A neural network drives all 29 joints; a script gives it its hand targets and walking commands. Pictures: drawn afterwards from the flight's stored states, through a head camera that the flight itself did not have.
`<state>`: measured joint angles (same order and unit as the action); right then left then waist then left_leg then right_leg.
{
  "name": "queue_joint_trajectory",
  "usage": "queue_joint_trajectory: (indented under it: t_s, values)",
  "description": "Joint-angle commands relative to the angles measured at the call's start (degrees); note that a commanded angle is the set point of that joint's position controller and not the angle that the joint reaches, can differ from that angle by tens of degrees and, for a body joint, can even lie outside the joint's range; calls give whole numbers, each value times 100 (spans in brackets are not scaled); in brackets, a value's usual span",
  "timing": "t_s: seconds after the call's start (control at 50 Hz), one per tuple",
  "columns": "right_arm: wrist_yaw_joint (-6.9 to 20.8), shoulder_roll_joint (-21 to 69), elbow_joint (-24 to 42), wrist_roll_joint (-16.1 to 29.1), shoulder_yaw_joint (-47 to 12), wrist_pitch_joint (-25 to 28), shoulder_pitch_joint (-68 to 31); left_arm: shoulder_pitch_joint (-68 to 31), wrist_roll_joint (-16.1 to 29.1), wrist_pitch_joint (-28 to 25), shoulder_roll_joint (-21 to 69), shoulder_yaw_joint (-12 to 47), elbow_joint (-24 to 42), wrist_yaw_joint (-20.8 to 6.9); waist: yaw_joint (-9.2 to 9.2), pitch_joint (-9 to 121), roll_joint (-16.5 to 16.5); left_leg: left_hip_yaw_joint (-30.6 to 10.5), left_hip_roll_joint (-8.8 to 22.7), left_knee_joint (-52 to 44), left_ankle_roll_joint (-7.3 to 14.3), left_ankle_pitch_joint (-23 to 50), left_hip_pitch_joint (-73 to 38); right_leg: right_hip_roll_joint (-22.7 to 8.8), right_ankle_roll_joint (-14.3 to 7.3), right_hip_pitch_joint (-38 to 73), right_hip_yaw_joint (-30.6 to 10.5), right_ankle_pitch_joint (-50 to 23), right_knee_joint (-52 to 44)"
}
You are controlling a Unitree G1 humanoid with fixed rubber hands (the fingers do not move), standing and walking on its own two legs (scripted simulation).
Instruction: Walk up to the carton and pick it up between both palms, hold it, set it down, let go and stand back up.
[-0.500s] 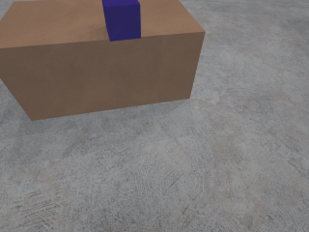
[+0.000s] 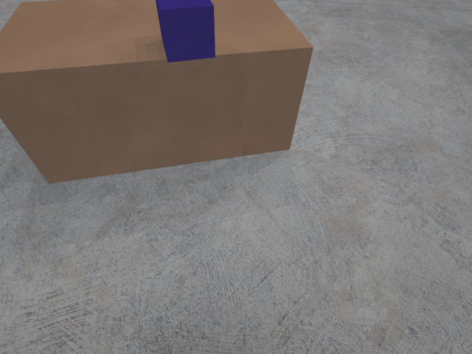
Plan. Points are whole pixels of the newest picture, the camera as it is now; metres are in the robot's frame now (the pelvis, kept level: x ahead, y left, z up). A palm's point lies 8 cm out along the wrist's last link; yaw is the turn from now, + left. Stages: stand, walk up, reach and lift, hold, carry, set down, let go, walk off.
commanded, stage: stand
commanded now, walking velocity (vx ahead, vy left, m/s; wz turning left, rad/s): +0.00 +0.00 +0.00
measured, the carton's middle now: (185, 23) +1.34 +0.22 -0.03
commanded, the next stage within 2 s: walk up in 0.36 s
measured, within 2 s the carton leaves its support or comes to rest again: neither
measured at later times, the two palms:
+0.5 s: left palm out of the picture -0.03 +0.19 -0.15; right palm out of the picture -0.03 -0.20 -0.15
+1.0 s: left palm out of the picture +0.08 +0.34 -0.17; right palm out of the picture +0.07 -0.17 -0.15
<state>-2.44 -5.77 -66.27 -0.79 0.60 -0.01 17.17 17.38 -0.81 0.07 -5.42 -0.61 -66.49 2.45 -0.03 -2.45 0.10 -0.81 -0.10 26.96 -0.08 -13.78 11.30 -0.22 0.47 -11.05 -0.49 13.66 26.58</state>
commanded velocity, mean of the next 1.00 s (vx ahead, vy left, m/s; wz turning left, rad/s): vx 0.00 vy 0.00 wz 0.00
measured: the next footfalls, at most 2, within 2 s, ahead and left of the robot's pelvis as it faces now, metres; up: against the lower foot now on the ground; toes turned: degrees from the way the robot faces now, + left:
left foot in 0.86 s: +0.12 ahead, +0.20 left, +0.00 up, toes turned +12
right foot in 1.30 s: +0.46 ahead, -0.03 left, +0.00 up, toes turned +4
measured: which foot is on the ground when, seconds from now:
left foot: down 0.00-0.62, up 0.64-0.84, down 0.86-1.00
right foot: down 0.00-0.84, up 0.86-1.00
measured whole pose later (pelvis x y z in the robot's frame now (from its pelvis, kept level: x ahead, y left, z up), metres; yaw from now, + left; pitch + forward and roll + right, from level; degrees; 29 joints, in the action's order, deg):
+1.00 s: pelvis +0.10 +0.08 -0.03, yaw +7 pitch -4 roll +0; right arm -1.2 -10.1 -56.0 -1.6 1.9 2.0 27.8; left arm 18.1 -3.2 -0.1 -16.4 -0.8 -57.3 -1.2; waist -1.3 -2.4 -3.8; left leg 4.4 1.5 44.1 1.1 -24.2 16.3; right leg -3.7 -0.8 -26.5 1.6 28.9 69.4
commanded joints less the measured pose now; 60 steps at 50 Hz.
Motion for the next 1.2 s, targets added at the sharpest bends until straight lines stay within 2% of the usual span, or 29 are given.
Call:
queue_joint_trajectory:
  t_s: [0.0,0.52,0.54,0.56,0.58,0.6,0.62,0.64,0.68,0.72,0.74,0.76,0.78,0.8,0.82,0.84,0.86,0.88,0.9,0.92,0.94,0.96,0.98,1.02,1.06,1.14,1.18]
  values:
    - [-19,-400,61,0,56,34,461,478,1,-33,-406,-54,55,19,0,-335,-7,-406,379,-660,179,166,234,-354,-196,-226,-380,-208,-574]
    - [-13,-378,49,8,34,63,554,545,10,-61,-392,-45,55,9,2,-318,-3,-393,401,-645,170,331,194,-372,-203,-191,-381,-343,-583]
    - [68,-1025,175,-86,212,132,919,684,-285,-197,-1191,-261,428,-44,14,427,-145,-648,202,-52,381,-3003,707,-432,-446,543,-535,2970,-388]
    - [89,-1139,304,-108,258,111,523,846,-300,-197,-1380,-378,436,-27,235,-258,-342,-552,82,305,341,-3249,2117,-723,-630,793,-1128,3749,-694]
    - [141,-811,570,-180,171,99,-24,1240,-258,-182,-1284,-393,328,-8,511,-653,-682,9,-125,1220,111,-2375,2788,-1443,-925,961,-1819,3951,-1305]
    - [187,-585,782,-238,124,100,-164,1155,-254,-189,-1391,-421,271,35,497,-978,-1115,247,69,2423,-50,-1748,3126,-2384,-1334,690,-2664,4117,-1891]
    - [246,-664,900,-331,167,131,-153,1093,-260,-237,-1393,-416,259,68,458,-1172,-844,-141,477,2723,-134,-1614,3205,-2654,-1472,463,-2813,3780,-2081]
    - [294,-758,972,-317,210,172,-129,1074,-277,-296,-1279,-366,268,72,399,-1021,-631,-335,560,2862,-175,-1439,3097,-2545,-1372,340,-2535,3456,-2147]
    - [382,-805,994,-245,293,228,390,595,-306,-360,-1380,-344,372,67,59,-688,-864,-331,657,2694,-169,-1237,2478,-2166,-1102,223,-1587,2909,-2026]
    - [422,-692,1028,-218,320,255,682,107,-299,-361,-1372,-339,496,3,-193,-493,-1084,48,535,2138,-114,-996,1456,-1639,-822,-258,-625,2479,-1751]
    - [412,-638,1036,-195,327,254,861,-86,-307,-334,-1433,-347,561,-40,-315,-487,-1105,271,438,1796,-65,-947,810,-1410,-752,-679,-200,2477,-1535]
    - [388,-602,991,-172,339,252,1184,-256,-331,-290,-1546,-362,622,-83,-453,-491,-1000,539,303,1533,-43,-811,111,-1258,-766,-1144,94,2747,-1169]
    - [353,-605,868,-152,375,256,1691,-445,-367,-227,-1659,-354,656,-116,-692,-519,-616,882,155,1091,-25,-327,-666,-1108,-779,-1660,352,3228,-592]
    - [300,-727,650,-139,463,247,2250,-392,-426,-152,-1632,-325,688,-142,-828,-495,37,1113,-68,915,-39,-353,-1224,-854,-757,-1996,500,3732,325]
    - [226,-976,531,-135,587,210,2645,-74,-455,-90,-1379,-221,712,-189,-902,-464,1027,1000,-142,755,-59,-853,-1462,-534,-674,-2332,705,3980,1760]
    - [133,-1271,595,-159,644,162,3003,-127,-379,-77,-753,-4,979,-267,-1040,-545,2309,-1059,786,-44,133,-2586,-1114,-67,-415,-3081,752,3234,4063]
    - [75,-1330,991,-88,413,145,2434,-13,-220,-74,-717,9,1337,-347,-556,-969,1445,-3914,1916,-1589,493,-4570,-412,-17,-312,-3590,-131,2475,4499]
    - [19,-1812,1197,55,492,145,2129,-183,-143,-62,-953,31,1560,-381,-370,-1285,1094,-5037,2571,-2510,1017,-5652,165,-469,-278,-3760,-270,2216,4760]
    - [19,-1967,1351,80,469,196,1692,-349,-173,-103,-1192,25,1640,-389,-220,-1536,867,-5030,2617,-2606,1167,-5589,435,-604,-169,-3880,-286,1758,4988]
    - [35,-1969,1394,-7,438,277,1500,-189,-218,-149,-1342,-1,1561,-393,-193,-1502,725,-4278,2475,-2232,1201,-4909,300,-692,-105,-3841,-246,1470,4850]
    - [49,-1861,1452,-118,403,338,1393,-30,-235,-182,-1427,-4,1457,-395,-176,-1292,704,-3520,2253,-1928,1128,-4141,239,-740,-74,-3609,-226,1270,4481]
    - [76,-1668,1423,-167,329,406,1402,38,-229,-206,-1485,-32,1445,-411,-144,-1208,797,-2911,1999,-1787,1050,-3478,420,-771,-48,-3277,-226,1076,4082]
    - [99,-1436,1308,-175,256,461,1500,32,-235,-204,-1448,-44,1490,-443,-120,-1194,869,-2523,1822,-1761,1018,-2991,583,-750,-11,-3044,-178,871,3920]
    - [116,-1338,1201,-143,226,530,1570,46,-217,-150,-1332,-29,1565,-473,-51,-1167,889,-1936,1625,-1677,1090,-2231,527,-683,76,-2983,-50,417,3667]
    - [132,-1317,1178,-110,231,556,1578,-182,-199,-125,-1295,-7,1707,-487,-27,-1133,775,-1460,1491,-1656,1120,-1665,405,-638,111,-3009,74,-54,3270]
    - [196,-1294,1178,-171,214,623,1657,-906,-205,-239,-1125,56,2068,-501,-170,-1038,680,-468,1119,-1208,961,15,172,-468,-43,-2375,448,-995,1771]
    - [200,-1403,1199,-224,230,606,1718,-958,-227,-299,-1026,47,2141,-490,-214,-867,686,-332,1249,-1098,984,462,156,-303,-141,-1638,657,-1129,1303]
